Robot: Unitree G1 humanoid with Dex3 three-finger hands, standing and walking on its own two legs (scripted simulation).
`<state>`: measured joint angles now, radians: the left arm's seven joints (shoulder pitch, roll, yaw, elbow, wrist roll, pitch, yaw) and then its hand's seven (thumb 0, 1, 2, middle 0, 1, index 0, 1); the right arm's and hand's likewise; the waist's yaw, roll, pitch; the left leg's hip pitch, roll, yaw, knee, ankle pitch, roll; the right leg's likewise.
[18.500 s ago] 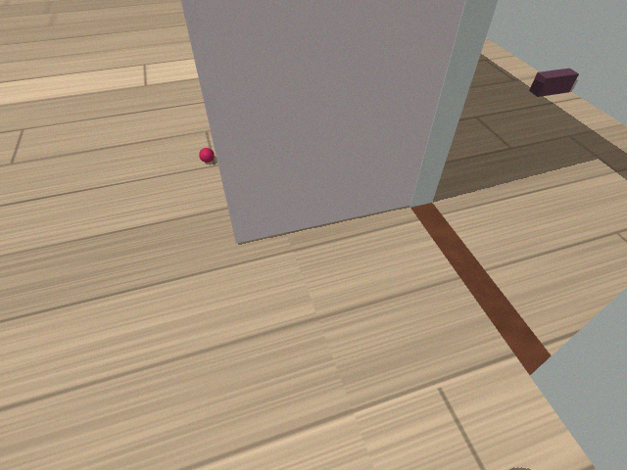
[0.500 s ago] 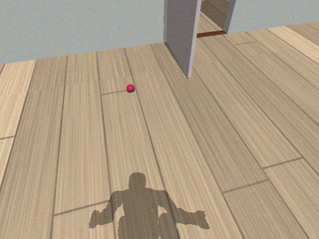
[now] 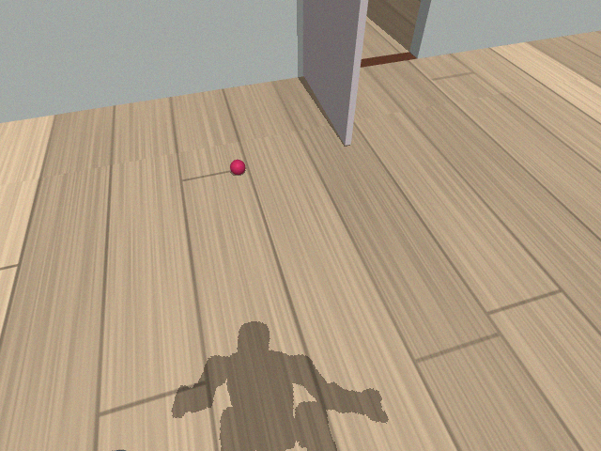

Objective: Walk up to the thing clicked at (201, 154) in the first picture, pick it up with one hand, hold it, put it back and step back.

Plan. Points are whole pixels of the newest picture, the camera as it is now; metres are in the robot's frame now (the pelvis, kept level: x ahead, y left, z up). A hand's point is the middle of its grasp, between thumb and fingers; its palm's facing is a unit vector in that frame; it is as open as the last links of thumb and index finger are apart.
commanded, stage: stand
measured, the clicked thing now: (237, 167) +1.51 +0.27 -0.74
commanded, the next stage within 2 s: none
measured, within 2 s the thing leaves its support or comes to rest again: neither
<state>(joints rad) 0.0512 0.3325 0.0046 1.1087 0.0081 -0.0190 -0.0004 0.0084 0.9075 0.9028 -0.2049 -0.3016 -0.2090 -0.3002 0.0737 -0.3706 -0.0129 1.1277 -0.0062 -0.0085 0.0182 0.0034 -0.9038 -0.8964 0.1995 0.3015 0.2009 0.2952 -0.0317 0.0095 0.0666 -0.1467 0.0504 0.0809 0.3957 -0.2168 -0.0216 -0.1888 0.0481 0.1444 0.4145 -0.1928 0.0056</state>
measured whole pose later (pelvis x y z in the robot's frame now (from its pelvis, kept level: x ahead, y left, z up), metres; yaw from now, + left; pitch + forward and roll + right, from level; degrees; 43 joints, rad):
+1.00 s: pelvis +0.00 +0.01 +0.00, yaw +4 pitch -2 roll +0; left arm 0.11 0.34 0.01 1.14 0.01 -0.01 0.00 0.01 0.91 0.90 -0.20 -0.30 -0.21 -0.30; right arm 0.10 -0.35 -0.01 1.14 -0.01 0.00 0.02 0.00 -0.90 -0.90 0.20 0.30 0.20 0.30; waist -0.01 0.00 0.05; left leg -0.12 0.02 0.03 0.33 -0.18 -0.01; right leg -0.12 0.01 0.09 0.32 -0.17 0.02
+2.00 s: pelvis +0.01 +0.01 +0.00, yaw +5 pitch -2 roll +0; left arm 0.12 0.35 0.00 1.12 0.02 -0.01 0.00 0.01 0.91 0.90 -0.20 -0.30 -0.21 -0.30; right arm 0.10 -0.36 -0.01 1.13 -0.01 -0.01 0.02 0.00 -0.90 -0.90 0.20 0.30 0.20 0.30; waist 0.00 0.00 0.05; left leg -0.11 0.01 0.01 0.33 -0.19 0.00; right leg -0.10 0.00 0.07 0.31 -0.18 0.02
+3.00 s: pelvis +0.16 -0.05 -0.01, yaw +3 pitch -3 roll -2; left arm 0.29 0.38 0.07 0.97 0.02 -0.08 -0.05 0.01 0.91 0.90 -0.21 -0.30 -0.21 -0.30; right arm 0.26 -0.45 -0.08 0.99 -0.01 -0.03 0.08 0.01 -0.91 -0.90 0.20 0.30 0.20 0.29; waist 0.02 0.09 0.04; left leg -0.46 0.03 -0.08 0.98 -0.31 0.01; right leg -0.13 0.01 -0.11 0.42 -0.24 -0.03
